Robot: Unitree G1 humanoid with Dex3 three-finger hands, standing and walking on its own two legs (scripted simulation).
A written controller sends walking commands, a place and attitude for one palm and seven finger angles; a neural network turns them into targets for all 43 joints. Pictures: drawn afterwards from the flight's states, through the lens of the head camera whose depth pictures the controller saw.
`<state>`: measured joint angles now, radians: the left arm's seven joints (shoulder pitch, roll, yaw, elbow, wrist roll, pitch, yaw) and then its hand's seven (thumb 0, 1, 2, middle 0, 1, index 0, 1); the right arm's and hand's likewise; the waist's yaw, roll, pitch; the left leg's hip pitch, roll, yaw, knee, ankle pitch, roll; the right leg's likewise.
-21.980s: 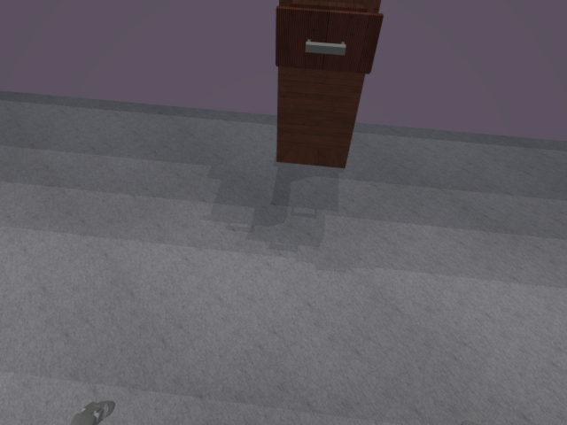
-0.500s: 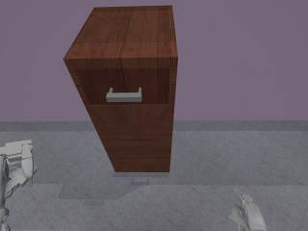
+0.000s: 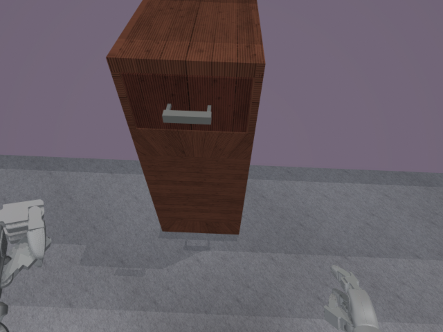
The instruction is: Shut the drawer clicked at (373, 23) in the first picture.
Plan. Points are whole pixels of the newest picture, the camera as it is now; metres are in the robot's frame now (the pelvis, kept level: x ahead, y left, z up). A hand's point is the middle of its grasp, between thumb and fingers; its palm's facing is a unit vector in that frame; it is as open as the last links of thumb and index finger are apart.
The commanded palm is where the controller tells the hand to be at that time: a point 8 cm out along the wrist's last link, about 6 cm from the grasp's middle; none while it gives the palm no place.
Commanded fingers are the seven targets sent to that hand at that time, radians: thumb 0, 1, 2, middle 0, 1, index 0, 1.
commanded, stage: step back with the hand held close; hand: left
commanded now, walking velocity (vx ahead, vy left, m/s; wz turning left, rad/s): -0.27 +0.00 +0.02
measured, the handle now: (188, 112) +0.63 +0.14 +0.02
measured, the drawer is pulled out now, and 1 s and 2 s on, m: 0.00 0.00 0.00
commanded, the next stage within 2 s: stop stepping back and stand still in 0.66 s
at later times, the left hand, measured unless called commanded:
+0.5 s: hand (61, 306) +0.12 +0.18 +0.17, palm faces +0.14 -0.82 -0.56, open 3.3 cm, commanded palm +0.04 +0.25 +0.19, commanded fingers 0.00 0.90 0.90 -1.40 -1.60 -1.40 -1.60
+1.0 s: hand out of the picture -0.09 +0.19 +0.19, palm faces +0.36 -0.80 -0.48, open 3.2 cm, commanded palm -0.13 +0.24 +0.19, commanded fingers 0.00 0.90 0.90 -1.40 -1.60 -1.40 -1.60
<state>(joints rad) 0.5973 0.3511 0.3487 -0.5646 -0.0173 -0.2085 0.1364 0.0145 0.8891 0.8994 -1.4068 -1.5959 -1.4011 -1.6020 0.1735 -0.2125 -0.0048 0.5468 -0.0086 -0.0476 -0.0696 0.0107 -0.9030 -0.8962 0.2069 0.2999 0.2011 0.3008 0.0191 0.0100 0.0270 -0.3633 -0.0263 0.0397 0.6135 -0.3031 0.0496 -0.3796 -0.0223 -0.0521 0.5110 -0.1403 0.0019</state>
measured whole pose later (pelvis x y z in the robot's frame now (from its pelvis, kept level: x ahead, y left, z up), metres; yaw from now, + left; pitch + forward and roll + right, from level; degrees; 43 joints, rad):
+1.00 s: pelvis -0.26 -0.04 +0.00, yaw -1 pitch -1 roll +1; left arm 0.66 0.44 0.39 -0.66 -0.03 -0.20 0.14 0.02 0.88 0.90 -1.41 -1.60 -1.40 -1.60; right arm 0.22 -0.19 0.00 0.61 -0.02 -0.05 -0.06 0.01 -0.90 -0.90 0.21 0.30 0.20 0.30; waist 0.03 -0.05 0.00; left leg -0.56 -0.04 0.00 0.96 -0.32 -0.01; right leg -0.32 0.00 -0.01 0.57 -0.31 -0.04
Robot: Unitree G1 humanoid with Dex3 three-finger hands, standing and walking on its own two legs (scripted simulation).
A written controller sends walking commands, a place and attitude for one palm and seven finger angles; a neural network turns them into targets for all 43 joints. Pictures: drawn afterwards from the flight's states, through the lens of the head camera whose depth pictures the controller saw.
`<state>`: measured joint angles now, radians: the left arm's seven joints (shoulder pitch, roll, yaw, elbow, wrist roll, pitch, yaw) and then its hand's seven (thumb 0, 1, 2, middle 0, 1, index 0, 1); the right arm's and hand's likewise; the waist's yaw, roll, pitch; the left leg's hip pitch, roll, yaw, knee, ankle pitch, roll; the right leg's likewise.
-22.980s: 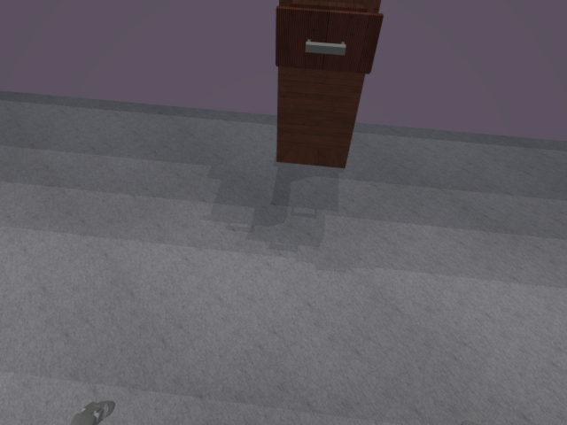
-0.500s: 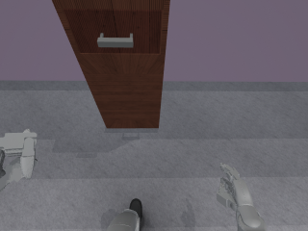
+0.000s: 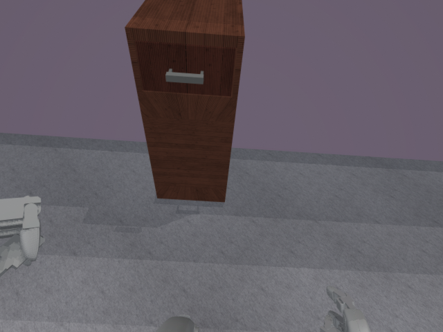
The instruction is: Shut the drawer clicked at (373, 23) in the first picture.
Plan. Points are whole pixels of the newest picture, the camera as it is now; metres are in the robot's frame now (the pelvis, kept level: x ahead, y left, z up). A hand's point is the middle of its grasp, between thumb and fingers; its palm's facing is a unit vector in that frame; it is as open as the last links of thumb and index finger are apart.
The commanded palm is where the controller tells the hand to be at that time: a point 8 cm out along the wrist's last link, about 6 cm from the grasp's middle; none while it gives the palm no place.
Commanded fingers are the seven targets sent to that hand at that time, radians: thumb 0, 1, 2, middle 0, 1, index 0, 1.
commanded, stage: stop stepping back and stand still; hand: left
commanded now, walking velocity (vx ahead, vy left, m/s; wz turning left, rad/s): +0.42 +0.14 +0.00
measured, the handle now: (185, 75) +0.90 +0.20 +0.01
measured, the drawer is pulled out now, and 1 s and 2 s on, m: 0.00 0.00 0.00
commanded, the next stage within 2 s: let the arm hang, fingers relaxed in 0.92 s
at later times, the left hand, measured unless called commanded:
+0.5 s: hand out of the picture +0.07 +0.25 +0.18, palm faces +0.44 -0.74 -0.50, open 3.2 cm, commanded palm +0.02 +0.28 +0.18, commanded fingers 0.00 0.90 0.90 -1.40 -1.60 -1.40 -1.60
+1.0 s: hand out of the picture +0.07 +0.26 +0.16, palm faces +0.43 -0.77 -0.47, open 3.2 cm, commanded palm none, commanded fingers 0.00 0.90 0.90 -1.40 -1.60 -1.40 -1.60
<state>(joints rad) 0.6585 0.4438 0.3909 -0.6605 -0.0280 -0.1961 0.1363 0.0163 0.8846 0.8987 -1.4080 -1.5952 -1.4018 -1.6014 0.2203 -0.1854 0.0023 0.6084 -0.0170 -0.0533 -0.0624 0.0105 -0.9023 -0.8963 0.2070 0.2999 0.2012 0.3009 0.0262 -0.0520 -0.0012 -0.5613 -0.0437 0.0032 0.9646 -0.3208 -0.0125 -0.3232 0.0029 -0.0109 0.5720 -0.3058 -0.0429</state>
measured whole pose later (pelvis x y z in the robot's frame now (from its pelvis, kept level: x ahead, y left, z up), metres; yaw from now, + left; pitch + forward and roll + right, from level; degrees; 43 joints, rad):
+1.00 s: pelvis -0.10 +0.00 +0.00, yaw +3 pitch -1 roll +0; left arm 0.61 0.36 0.37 -0.54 -0.02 -0.21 0.14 0.01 0.89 0.90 -1.41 -1.60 -1.40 -1.60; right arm 0.21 -0.19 0.01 0.67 0.00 -0.09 -0.06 0.01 -0.90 -0.90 0.21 0.30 0.20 0.30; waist 0.01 0.01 0.03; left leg -0.38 0.01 0.04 0.78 -0.36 0.01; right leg -0.28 -0.01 -0.08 0.54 -0.24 -0.03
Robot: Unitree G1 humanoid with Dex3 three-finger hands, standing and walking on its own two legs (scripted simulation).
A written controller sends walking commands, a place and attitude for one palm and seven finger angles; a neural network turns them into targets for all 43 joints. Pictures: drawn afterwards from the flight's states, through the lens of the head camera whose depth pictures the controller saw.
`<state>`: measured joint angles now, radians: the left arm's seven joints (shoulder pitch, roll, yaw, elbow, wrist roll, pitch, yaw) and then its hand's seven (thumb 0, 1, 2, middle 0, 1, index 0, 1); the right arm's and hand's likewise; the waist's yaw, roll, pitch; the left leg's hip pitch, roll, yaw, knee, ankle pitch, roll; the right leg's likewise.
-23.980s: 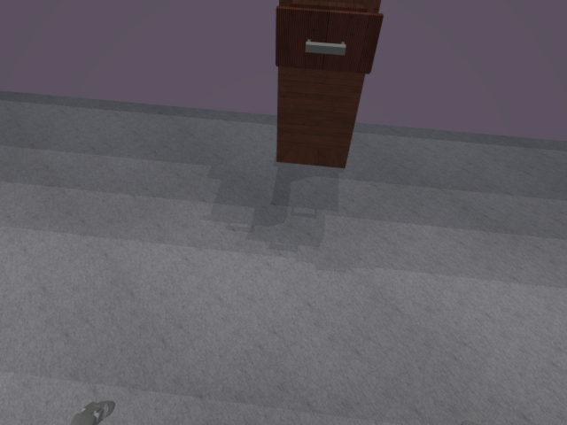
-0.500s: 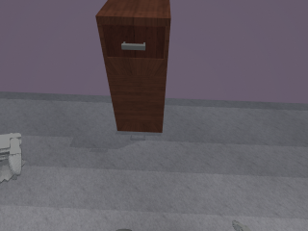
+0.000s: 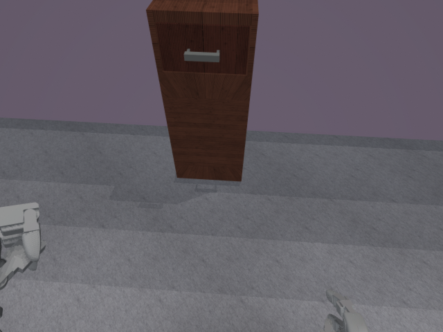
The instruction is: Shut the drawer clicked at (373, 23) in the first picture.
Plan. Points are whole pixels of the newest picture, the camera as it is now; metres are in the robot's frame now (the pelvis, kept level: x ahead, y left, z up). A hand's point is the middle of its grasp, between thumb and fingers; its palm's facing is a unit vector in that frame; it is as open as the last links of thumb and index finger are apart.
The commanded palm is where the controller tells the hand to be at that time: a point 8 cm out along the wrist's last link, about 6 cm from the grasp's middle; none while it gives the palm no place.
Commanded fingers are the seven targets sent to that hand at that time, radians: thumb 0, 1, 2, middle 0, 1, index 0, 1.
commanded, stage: let the arm hang, fingers relaxed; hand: left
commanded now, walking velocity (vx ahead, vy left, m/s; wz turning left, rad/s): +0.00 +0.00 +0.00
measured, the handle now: (202, 54) +1.01 +0.14 +0.01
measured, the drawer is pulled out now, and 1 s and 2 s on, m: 0.00 0.00 0.00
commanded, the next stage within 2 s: look to check the result in 1.12 s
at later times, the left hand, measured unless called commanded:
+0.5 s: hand out of the picture +0.00 +0.22 -0.16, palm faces +0.06 -0.96 -0.27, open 4.3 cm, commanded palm none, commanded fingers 0.00 0.90 0.90 -0.40 -0.52 -0.40 -0.52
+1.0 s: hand out of the picture +0.02 +0.21 -0.16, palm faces +0.06 -0.97 -0.24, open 7.3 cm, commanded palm none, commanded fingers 0.00 0.90 0.90 -0.20 -0.30 -0.20 -0.30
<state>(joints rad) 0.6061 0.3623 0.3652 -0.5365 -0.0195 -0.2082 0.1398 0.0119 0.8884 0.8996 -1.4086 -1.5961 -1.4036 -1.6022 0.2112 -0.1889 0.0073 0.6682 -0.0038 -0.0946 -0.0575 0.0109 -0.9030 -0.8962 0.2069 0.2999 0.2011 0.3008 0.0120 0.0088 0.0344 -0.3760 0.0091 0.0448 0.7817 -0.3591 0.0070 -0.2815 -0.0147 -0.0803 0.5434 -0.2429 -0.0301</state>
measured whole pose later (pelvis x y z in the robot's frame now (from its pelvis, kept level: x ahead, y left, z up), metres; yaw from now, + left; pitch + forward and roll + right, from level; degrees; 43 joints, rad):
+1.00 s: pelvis +0.00 +0.01 +0.01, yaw +3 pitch -1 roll +0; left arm 0.20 0.20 0.00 1.11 0.01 0.00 0.02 0.00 0.91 0.90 -0.21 -0.31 -0.20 -0.31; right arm 0.24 -0.20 -0.02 1.11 -0.02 0.00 -0.02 0.00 -0.91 -0.90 0.20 0.30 0.20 0.30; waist 0.00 0.01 0.04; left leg -0.20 -0.03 0.01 0.40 -0.17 0.03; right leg -0.19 0.00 0.03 0.41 -0.20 0.00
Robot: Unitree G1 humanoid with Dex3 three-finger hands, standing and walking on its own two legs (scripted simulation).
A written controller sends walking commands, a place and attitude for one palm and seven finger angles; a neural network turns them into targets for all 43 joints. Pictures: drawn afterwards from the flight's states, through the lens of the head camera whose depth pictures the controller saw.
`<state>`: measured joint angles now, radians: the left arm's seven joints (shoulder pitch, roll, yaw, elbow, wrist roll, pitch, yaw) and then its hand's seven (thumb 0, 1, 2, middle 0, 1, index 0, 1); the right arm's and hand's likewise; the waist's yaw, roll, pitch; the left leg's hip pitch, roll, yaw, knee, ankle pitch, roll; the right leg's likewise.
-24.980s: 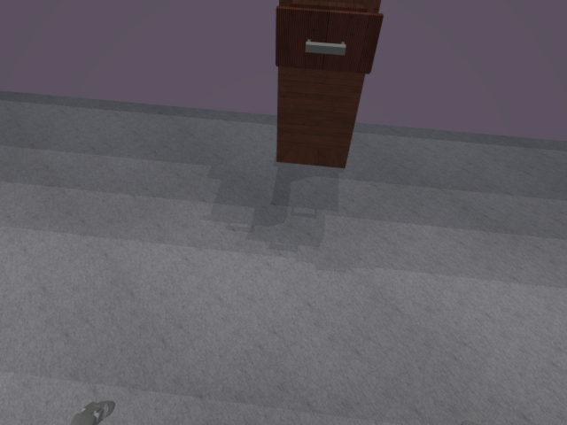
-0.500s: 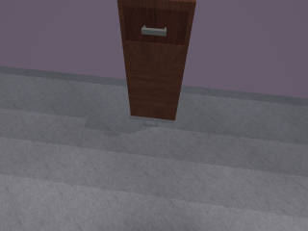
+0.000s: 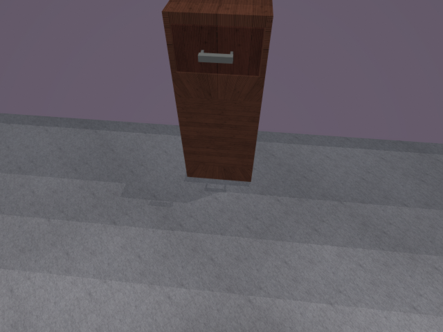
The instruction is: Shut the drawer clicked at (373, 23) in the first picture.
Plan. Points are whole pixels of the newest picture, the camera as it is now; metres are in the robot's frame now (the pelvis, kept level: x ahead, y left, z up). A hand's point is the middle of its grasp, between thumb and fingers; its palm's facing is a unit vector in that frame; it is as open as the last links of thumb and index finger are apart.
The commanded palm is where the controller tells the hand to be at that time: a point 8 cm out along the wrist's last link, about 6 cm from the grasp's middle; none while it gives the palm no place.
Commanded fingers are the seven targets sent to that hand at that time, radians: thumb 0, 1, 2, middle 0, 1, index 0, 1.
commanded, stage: let the arm hang, fingers relaxed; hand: left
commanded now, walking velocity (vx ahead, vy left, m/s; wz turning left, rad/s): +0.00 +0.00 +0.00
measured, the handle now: (216, 55) +1.01 +0.08 +0.00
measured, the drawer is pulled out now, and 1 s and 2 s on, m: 0.00 0.00 0.00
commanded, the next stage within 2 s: look to check the result in 0.12 s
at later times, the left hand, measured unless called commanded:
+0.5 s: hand out of the picture +0.06 +0.19 -0.17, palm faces +0.00 -0.97 -0.26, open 7.4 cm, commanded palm none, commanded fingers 0.00 0.90 0.90 -0.20 -0.30 -0.20 -0.30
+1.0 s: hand out of the picture +0.09 +0.21 -0.16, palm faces -0.01 -0.95 -0.30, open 7.4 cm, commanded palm none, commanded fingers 0.00 0.90 0.90 -0.20 -0.30 -0.20 -0.30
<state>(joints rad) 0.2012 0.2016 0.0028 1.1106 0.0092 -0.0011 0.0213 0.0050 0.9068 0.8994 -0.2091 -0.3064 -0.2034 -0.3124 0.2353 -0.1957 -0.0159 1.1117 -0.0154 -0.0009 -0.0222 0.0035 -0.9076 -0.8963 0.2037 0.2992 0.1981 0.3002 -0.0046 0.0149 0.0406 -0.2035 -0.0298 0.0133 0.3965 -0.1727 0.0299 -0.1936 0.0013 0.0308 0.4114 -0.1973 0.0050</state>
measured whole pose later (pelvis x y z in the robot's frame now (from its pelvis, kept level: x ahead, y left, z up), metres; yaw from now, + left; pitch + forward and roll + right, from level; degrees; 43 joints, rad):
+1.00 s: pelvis +0.03 -0.02 +0.00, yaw +0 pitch -1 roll +0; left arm 0.14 0.27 0.02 1.12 0.01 -0.01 0.01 0.01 0.91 0.90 -0.20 -0.30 -0.20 -0.30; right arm 0.15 -0.27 -0.02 1.13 -0.01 -0.01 -0.02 0.00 -0.91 -0.90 0.20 0.30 0.20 0.30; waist -0.01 0.01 0.06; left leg -0.14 0.00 0.01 0.34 -0.18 0.00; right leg -0.12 0.03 0.03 0.34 -0.20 -0.02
